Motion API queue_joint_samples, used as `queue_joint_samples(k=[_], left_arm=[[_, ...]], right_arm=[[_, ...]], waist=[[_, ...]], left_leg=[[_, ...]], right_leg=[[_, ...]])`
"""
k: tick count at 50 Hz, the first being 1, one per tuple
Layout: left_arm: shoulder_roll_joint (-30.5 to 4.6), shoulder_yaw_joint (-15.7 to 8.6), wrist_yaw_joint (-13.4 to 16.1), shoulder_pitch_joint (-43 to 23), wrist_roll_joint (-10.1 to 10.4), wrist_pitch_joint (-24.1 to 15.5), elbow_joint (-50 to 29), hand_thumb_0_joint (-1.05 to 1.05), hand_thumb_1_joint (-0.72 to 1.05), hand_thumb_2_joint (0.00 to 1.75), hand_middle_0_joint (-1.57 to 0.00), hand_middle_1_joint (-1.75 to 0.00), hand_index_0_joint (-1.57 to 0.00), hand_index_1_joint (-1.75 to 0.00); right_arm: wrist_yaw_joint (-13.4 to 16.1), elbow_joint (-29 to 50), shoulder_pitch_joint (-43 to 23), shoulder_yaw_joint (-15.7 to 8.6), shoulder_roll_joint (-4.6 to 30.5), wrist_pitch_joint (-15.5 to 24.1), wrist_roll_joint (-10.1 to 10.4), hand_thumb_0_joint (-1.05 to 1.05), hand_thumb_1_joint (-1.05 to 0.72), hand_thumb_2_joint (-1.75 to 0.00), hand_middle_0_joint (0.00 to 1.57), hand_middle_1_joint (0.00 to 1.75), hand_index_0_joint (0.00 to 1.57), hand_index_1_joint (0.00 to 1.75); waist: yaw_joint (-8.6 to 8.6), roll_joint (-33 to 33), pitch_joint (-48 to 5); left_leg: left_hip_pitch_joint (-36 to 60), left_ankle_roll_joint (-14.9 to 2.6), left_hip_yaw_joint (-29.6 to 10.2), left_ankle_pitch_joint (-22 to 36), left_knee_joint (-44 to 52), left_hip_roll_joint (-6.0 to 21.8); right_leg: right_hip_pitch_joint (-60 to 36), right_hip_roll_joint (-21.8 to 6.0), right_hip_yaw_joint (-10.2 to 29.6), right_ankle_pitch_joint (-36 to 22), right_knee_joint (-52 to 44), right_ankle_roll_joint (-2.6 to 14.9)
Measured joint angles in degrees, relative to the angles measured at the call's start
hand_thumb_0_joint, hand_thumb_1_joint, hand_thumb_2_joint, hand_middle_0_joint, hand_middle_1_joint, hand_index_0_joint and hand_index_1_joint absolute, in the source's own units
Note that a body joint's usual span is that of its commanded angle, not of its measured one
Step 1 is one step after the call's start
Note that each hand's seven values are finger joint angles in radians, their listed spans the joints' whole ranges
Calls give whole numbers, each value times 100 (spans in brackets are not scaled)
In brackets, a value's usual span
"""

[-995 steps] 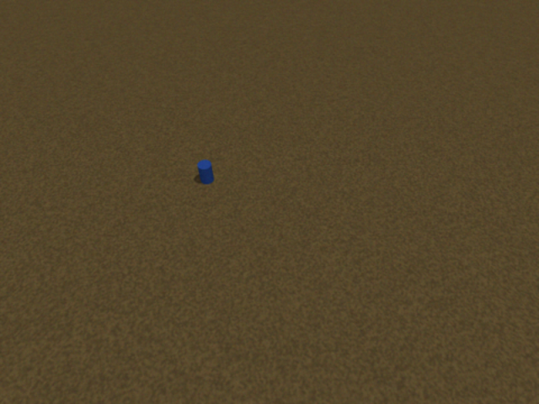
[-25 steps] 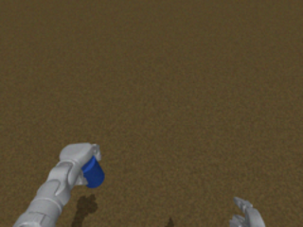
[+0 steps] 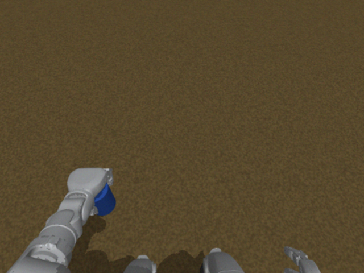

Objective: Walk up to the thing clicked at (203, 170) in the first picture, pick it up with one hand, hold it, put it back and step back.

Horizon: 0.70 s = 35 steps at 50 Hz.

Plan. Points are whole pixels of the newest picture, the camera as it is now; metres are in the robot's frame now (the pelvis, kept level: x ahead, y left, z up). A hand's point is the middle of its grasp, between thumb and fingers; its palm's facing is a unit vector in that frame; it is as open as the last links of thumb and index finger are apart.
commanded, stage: crouch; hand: left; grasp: from above
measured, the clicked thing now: (99, 197) +0.32 +0.22 -0.15
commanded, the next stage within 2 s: lower in 1.52 s
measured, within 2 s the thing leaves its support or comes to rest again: neither
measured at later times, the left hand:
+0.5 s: hand (114, 201) +0.37 +0.23 -0.35, palm faces -0.47 +0.01 -0.88, open 9.5 cm
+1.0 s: hand (121, 202) +0.40 +0.23 -0.48, palm faces -0.46 -0.01 -0.89, open 9.5 cm
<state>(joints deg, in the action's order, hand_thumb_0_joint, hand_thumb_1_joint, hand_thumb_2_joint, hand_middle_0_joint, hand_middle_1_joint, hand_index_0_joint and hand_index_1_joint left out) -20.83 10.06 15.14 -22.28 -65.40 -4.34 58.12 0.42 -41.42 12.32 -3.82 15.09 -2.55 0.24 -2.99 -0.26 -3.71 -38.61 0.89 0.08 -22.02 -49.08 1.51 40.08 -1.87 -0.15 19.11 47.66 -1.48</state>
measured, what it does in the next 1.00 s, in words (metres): lowers itself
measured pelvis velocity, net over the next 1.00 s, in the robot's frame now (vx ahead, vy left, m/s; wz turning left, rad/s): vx -0.05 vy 0.01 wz -0.03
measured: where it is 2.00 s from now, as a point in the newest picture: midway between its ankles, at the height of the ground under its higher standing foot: outside the picture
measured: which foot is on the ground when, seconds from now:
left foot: down 0.00-1.00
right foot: down 0.00-1.00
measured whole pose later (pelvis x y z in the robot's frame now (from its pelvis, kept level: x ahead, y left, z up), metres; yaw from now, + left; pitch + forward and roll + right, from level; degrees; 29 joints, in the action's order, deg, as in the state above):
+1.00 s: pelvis -0.05 +0.01 -0.31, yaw -2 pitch +38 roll -5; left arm -32.0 -1.7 21.9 -49.9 -70.0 -5.8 75.7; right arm -4.6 -41.4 9.9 -1.4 15.0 3.9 -6.1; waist -12.6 0.9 -7.7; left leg -118.3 0.8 -4.9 -41.1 -121.6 -0.1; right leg 117.9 -2.2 -1.0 36.6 116.9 -2.3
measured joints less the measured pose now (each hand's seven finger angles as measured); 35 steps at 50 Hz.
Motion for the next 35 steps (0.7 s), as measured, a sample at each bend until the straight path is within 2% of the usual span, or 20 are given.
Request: queue_joint_samples(k=[4, 10, 15, 23, 35], left_arm=[[-32, -145, 388, -464, -174, -1, 525, 0, 0, 63, -74, -77, -67, -74], [-164, -416, 693, -1007, -186, 91, 927, 0, 1, 62, -73, -77, -66, -74], [-263, -596, 721, -1301, -106, 201, 993, 0, 1, 62, -73, -77, -66, -74], [-449, -808, 593, -1743, -139, 97, 1207, 0, 1, 62, -73, -77, -66, -74], [-732, -1023, 702, -2284, -412, -134, 1382, 0, 1, 63, -74, -76, -67, -74]], right_arm=[[-22, -15, 144, -60, 65, 84, -90, 1, -90, -90, 21, 30, 20, 30], [39, -100, 281, -108, 78, 201, -192, 1, -90, -90, 21, 30, 20, 30], [76, -181, 289, -100, -24, 269, -258, 1, -90, -90, 21, 30, 20, 30], [-17, -178, 126, 55, -191, 419, -360, 1, -90, -90, 21, 30, 20, 30], [-320, -101, -208, 188, -139, 665, -547, 1, -90, -90, 21, 30, 20, 30]], waist=[[-144, 4, -227], [-373, 109, -537], [-520, 202, -680], [-651, 292, -735], [-745, 212, -627]], left_leg=[[-1218, -10, -43, -388, -1096, 14], [-2976, -39, -84, -893, -2633, 27], [-4160, -76, -112, -1206, -3683, 12], [-5661, -108, -172, -1501, -4960, -48], [-7174, -53, -356, -1774, -6339, -144]], right_leg=[[1195, 10, 3, 351, 1037, -23], [2937, 28, 31, 801, 2506, -42], [4112, 23, 55, 1083, 3518, -61], [5583, -13, 69, 1370, 4758, -88], [7019, -66, -20, 1661, 6083, -85]])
